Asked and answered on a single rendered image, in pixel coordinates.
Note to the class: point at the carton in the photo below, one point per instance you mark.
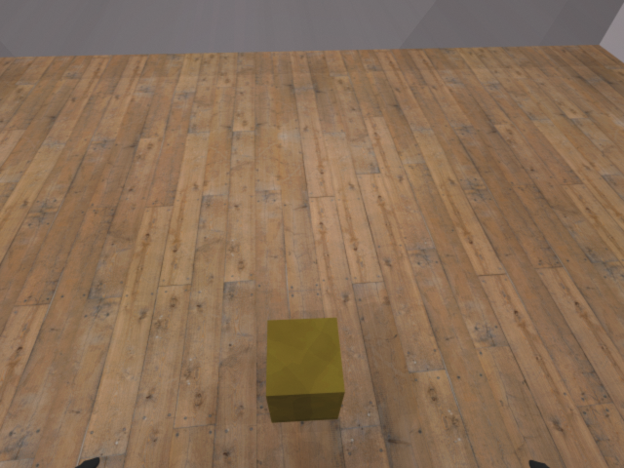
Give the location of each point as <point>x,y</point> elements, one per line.
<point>304,377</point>

